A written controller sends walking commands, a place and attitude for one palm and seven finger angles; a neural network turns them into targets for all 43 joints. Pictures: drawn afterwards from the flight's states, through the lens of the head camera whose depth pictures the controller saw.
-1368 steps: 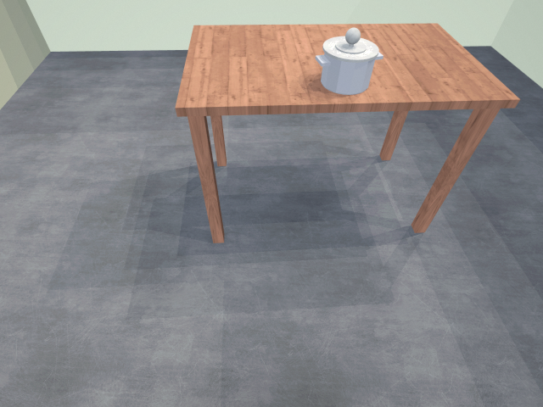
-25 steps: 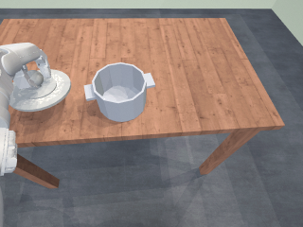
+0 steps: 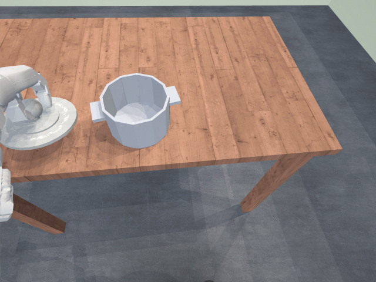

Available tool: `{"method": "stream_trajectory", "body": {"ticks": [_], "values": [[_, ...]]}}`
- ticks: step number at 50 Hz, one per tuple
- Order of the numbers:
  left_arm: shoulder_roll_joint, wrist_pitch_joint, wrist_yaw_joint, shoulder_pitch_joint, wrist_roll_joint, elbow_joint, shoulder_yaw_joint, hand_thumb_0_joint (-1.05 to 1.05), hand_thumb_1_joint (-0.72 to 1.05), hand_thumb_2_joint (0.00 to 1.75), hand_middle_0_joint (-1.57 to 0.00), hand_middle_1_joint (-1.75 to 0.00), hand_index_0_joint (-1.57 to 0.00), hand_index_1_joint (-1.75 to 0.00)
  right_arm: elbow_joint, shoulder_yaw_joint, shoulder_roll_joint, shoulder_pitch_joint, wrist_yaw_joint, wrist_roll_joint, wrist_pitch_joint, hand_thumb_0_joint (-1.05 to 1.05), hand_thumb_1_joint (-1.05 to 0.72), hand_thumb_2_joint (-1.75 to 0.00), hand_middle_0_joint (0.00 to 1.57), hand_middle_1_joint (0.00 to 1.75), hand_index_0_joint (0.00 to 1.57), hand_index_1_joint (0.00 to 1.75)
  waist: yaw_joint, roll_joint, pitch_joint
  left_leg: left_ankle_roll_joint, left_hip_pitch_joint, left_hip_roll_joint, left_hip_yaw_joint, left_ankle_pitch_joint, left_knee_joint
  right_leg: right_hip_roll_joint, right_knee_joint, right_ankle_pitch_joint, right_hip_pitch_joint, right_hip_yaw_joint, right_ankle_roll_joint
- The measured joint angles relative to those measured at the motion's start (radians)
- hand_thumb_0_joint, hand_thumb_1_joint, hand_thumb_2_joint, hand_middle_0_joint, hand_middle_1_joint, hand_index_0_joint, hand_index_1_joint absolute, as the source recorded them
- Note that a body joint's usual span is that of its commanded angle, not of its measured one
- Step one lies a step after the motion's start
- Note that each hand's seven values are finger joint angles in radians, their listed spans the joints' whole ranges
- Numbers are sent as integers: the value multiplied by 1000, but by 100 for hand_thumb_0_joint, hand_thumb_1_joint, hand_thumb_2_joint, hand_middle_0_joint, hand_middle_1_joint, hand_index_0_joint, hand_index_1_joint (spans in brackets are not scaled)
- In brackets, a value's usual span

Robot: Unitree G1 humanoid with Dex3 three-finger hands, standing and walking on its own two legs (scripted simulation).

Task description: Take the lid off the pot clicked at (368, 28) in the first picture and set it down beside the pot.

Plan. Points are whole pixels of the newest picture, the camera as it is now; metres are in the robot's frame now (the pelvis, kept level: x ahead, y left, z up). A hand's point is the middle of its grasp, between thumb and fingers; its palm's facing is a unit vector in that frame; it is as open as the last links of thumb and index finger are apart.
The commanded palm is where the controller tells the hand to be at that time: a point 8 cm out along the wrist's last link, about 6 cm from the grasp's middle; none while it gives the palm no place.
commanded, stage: lower the lid onto the table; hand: left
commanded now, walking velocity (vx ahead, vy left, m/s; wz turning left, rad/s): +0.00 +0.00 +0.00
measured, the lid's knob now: (30, 108) +0.49 +0.32 +0.05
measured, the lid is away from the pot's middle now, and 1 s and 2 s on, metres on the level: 0.23 0.24 0.24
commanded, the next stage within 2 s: open the fingers wide in 0.66 s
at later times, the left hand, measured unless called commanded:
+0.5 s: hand (25, 117) +0.47 +0.32 +0.05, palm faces -0.53 -0.09 -0.84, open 7.1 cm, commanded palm +0.52 +0.32 +0.11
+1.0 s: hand (25, 123) +0.46 +0.33 +0.04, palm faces -0.46 -0.09 -0.88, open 7.1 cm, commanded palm +0.49 +0.32 +0.10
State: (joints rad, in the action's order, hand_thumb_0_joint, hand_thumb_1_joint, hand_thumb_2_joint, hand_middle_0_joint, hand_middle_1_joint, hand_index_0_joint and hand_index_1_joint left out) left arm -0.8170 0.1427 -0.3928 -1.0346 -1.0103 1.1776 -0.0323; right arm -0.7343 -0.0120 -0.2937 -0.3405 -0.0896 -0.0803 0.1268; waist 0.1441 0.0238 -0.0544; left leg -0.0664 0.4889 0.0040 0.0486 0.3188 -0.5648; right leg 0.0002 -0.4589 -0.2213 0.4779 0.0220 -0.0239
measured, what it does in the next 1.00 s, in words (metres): stands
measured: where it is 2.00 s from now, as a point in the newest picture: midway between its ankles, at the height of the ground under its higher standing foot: outside the picture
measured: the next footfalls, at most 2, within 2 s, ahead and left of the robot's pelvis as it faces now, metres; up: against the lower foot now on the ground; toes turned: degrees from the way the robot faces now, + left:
none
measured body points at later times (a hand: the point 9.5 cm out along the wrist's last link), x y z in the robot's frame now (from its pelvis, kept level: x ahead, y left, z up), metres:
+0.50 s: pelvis +0.00 +0.01 -0.01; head +0.11 +0.03 +0.43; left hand +0.49 +0.33 +0.10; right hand -0.03 -0.27 -0.12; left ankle -0.04 +0.07 -0.73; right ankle -0.01 -0.14 -0.73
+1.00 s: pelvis -0.01 +0.02 -0.02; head +0.10 +0.04 +0.42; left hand +0.48 +0.33 +0.09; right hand -0.03 -0.26 -0.13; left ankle -0.04 +0.07 -0.73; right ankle -0.01 -0.14 -0.73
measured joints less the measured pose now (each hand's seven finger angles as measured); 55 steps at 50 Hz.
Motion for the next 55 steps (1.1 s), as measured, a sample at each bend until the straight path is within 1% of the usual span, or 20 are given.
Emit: {"method": "stream_trajectory", "body": {"ticks": [13, 20, 23, 27, 31, 33, 38, 39, 41, 42, 44, 46, 48, 52, 55], "values": [[-38, 22, -2, 13, 7, 18, 0, 2, 31, 66, -66, -94, -71, -96, 0, -11, -9, -9, -22, -14, -4, 1, -91, -90, 21, 30, 20, 30, 10, -3, -1, -4, 60, -8, 3, 27, -64, -6, -53, -18, 57, -3, -3], [-33, 37, 0, 16, 9, 8, -4, 2, 31, 66, -66, -94, -71, -96, -8, -11, 0, -23, -24, -10, -4, 1, -91, -90, 21, 30, 20, 30, 10, -2, -8, -10, 90, -4, 2, 40, -91, -2, -74, -29, 84, -2, -7], [-28, 38, 7, 9, 4, 15, -8, 2, 31, 66, -66, -94, -71, -96, -9, -12, 5, -27, -23, -7, -4, 1, -90, -90, 21, 30, 20, 30, 14, 0, -11, -13, 105, -2, 2, 45, -102, 0, -82, -32, 96, -2, -7], [-25, 43, 15, 4, -9, 16, 8, 2, 31, 66, -66, -94, -71, -96, -7, -11, 11, -31, -19, 0, -3, 1, -90, -90, 21, 30, 20, 30, 18, 5, -12, -18, 121, 0, 3, 50, -113, 2, -88, -33, 111, -3, -7], [-19, 36, 32, -15, -15, 34, 12, 2, 31, 66, -66, -94, -71, -96, -7, -10, 19, -39, -13, 7, 0, 1, -90, -90, 21, 30, 20, 30, 21, 8, -19, -21, 138, 3, 3, 51, -119, 4, -94, -33, 127, -3, -4], [-17, 28, 33, -37, -14, 56, 4, 2, 30, 65, -67, -95, -72, -96, -7, -11, 22, -42, -8, 8, 3, 1, -90, -90, 21, 30, 20, 30, 23, 6, -22, -23, 148, 4, 4, 53, -126, 6, -100, -36, 137, -3, -6], [-15, 20, 40, -63, -32, 78, 1, 2, 29, 65, -68, -96, -73, -97, -6, -9, 24, -49, 0, 14, 12, 1, -90, -90, 21, 30, 20, 30, 27, 11, -28, -25, 176, 3, 2, 57, -145, 5, -117, -39, 163, -2, -1], [-15, 21, 41, -52, -34, 69, 16, 3, 29, 65, -68, -96, -73, -97, -1, -5, 24, -51, 4, 15, 17, 1, -90, -90, 21, 30, 20, 30, 27, 13, -29, -25, 179, 3, 3, 58, -148, 6, -120, -40, 167, -3, 0], [-17, 41, 52, 14, -35, 8, 60, 2, 29, 65, -68, -96, -73, -97, 11, 3, 24, -56, 11, 24, 33, 1, -90, -90, 21, 30, 20, 30, 22, 18, -34, -24, 178, 2, 10, 57, -145, 4, -121, -37, 171, -10, 5], [-14, 50, 63, 42, -34, -15, 64, 2, 29, 65, -68, -96, -72, -97, 15, 7, 24, -58, 13, 28, 40, 1, -90, -90, 21, 30, 20, 30, 18, 20, -37, -24, 177, 1, 12, 57, -144, 3, -121, -36, 170, -12, 6], [1, 55, 72, 67, -32, -42, 46, 2, 30, 64, -66, -96, -71, -98, 11, 12, 27, -58, 17, 31, 54, 1, -90, -90, 21, 30, 20, 30, 7, 20, -39, -25, 172, 1, 11, 56, -144, 3, -118, -37, 164, -11, 4], [12, 54, 81, 69, -31, -44, 47, 1, 32, 63, -65, -96, -70, -98, 6, 10, 30, -50, 21, 28, 66, 1, -90, -90, 21, 30, 20, 30, 1, 17, -37, -25, 168, 1, 8, 55, -145, 3, -116, -37, 158, -8, 1], [14, 52, 92, 66, -30, -38, 51, 1, 33, 62, -65, -96, -69, -99, 7, 7, 32, -42, 20, 25, 69, 1, -90, -90, 21, 30, 20, 30, 2, 11, -37, -23, 167, 2, 4, 52, -144, 4, -117, -36, 155, -4, 1], [19, 29, 114, 40, -32, -5, 22, 1, 35, 62, -63, -97, -67, -100, 14, 3, 31, -27, 23, 20, 60, 1, -90, -90, 21, 30, 20, 30, 5, 5, -38, -19, 171, 2, -4, 49, -149, 4, -123, -37, 158, 4, 8], [20, 17, 113, 29, -41, -3, 7, 1, 36, 62, -61, -98, -66, -100, 20, 3, 25, -15, 22, 18, 54, 1, -90, -90, 21, 30, 20, 30, 6, 5, -34, -17, 176, 1, -7, 48, -154, 3, -128, -37, 161, 6, 7]]}}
